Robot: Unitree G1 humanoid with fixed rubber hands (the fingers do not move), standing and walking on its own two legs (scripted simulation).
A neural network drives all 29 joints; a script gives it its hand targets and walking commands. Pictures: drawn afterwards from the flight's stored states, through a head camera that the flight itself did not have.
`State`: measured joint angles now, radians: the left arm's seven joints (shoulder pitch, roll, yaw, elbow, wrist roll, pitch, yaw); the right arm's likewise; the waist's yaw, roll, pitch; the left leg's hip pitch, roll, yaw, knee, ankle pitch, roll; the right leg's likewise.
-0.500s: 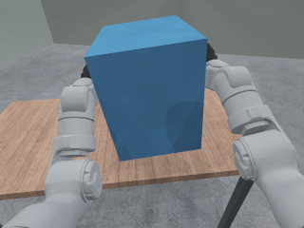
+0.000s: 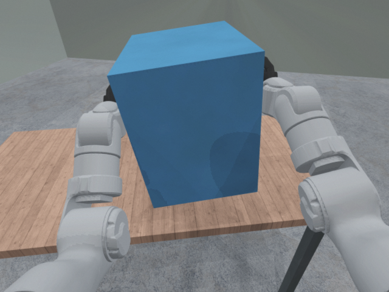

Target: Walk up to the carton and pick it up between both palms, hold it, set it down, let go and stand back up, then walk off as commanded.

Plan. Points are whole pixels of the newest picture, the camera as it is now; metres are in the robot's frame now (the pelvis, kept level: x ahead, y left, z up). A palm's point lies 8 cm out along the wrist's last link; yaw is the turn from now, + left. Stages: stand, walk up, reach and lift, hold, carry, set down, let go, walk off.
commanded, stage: hold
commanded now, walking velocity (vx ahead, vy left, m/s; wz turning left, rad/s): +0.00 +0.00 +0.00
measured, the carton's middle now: (191, 109) +0.40 +0.00 +0.25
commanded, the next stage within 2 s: none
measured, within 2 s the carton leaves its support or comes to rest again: neither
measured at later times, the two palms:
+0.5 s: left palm (114, 111) +0.37 +0.15 +0.27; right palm (267, 90) +0.37 -0.15 +0.30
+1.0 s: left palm (113, 112) +0.37 +0.15 +0.27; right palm (267, 90) +0.37 -0.15 +0.30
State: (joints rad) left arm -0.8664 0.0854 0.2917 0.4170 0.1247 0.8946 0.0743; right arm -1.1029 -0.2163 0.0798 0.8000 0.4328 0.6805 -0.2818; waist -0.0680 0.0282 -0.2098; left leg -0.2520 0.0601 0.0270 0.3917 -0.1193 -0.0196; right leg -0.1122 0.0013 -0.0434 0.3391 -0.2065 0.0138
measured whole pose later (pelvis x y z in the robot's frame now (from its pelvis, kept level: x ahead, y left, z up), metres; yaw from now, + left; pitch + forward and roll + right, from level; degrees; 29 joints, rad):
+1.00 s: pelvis +0.00 +0.00 +0.00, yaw +0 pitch -1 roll -1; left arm -0.88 0.09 0.29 0.44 0.12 0.88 0.08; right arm -1.12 -0.22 0.08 0.83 0.43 0.67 -0.28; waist -0.07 0.03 -0.21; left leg -0.26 0.06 0.02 0.39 -0.11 -0.02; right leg -0.12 0.00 -0.04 0.34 -0.20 0.01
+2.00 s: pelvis +0.00 +0.00 +0.00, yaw +0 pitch +0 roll -1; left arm -0.88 0.10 0.28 0.44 0.11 0.88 0.08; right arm -1.11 -0.21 0.07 0.82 0.43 0.68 -0.28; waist -0.07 0.03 -0.22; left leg -0.27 0.06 0.02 0.39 -0.11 -0.02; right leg -0.13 0.01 -0.04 0.34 -0.20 0.01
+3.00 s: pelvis +0.00 +0.00 +0.00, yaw +0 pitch -1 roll -1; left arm -0.90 0.10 0.30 0.47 0.12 0.88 0.08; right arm -1.13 -0.21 0.05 0.84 0.41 0.68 -0.28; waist -0.06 0.03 -0.21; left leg -0.26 0.06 0.02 0.38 -0.11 -0.02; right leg -0.13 0.01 -0.04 0.35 -0.20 0.01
